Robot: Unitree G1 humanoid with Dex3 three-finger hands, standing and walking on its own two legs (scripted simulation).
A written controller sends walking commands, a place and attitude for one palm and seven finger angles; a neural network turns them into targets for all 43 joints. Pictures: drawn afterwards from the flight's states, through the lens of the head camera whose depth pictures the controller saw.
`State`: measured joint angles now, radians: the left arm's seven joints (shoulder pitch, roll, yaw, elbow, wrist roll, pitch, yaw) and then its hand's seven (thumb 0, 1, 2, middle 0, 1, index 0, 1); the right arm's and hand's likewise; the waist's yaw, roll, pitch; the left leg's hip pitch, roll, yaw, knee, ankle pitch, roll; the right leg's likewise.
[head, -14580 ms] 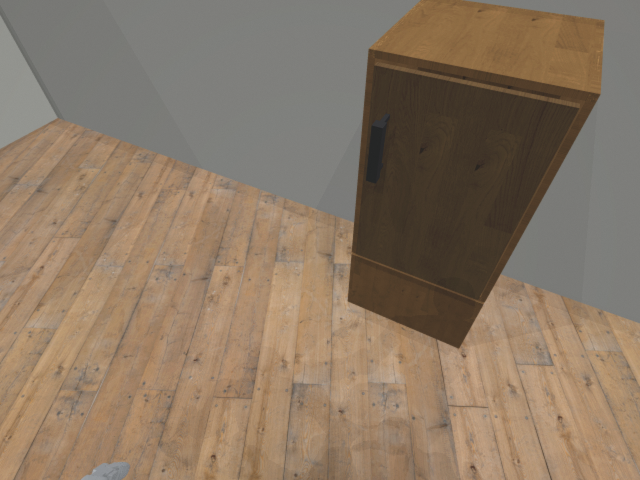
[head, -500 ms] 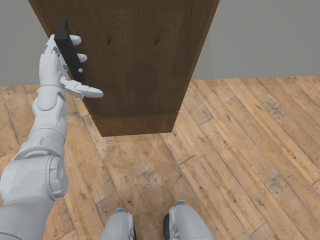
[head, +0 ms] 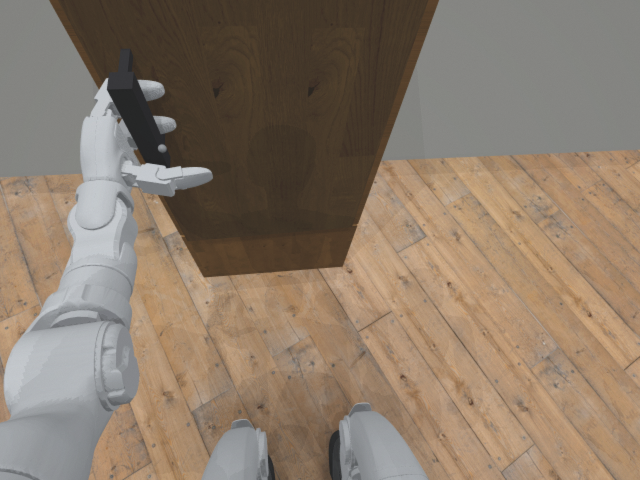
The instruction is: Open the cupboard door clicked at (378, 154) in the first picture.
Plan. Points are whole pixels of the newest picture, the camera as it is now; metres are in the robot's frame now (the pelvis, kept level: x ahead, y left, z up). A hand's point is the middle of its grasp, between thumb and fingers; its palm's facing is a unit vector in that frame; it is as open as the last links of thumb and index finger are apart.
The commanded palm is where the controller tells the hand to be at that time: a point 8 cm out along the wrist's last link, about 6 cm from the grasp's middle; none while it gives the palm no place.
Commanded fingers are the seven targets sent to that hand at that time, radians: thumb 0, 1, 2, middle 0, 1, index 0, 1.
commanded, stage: close the thumb around the handle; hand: left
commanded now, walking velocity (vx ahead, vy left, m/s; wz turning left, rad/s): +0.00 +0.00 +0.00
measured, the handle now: (144, 114) +0.56 +0.18 +0.05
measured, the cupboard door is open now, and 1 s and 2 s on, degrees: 1 15 45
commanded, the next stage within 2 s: pull the door open along its arc in 0.46 s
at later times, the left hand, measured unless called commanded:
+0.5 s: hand (162, 146) +0.51 +0.16 +0.05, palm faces +0.05 -1.00 -0.02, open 6.0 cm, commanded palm +0.48 +0.19 +0.06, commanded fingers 0.00 0.90 0.90 -0.40 -1.35 -0.40 -1.35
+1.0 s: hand (175, 204) +0.43 +0.14 +0.05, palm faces +0.00 -1.00 -0.01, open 6.3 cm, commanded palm +0.38 +0.19 +0.06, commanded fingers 0.00 0.90 0.90 -0.40 -1.35 -0.40 -1.35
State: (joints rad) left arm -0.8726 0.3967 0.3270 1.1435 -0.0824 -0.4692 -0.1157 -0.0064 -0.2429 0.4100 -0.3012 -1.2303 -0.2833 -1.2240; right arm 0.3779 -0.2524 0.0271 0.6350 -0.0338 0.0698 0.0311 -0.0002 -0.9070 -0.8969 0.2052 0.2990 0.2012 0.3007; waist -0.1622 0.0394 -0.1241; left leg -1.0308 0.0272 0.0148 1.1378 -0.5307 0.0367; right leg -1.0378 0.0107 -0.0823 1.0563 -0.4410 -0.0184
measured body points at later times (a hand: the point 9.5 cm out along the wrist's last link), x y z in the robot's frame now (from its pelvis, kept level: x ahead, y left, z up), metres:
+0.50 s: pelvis +0.00 +0.00 +0.00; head +0.14 +0.01 +0.42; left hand +0.50 +0.21 +0.06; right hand +0.01 -0.27 -0.12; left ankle +0.00 +0.09 -0.65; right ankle +0.03 -0.11 -0.65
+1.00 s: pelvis +0.02 -0.01 +0.02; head +0.12 -0.01 +0.46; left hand +0.42 +0.19 +0.06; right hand +0.06 -0.26 -0.10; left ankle +0.00 +0.09 -0.65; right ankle +0.03 -0.11 -0.65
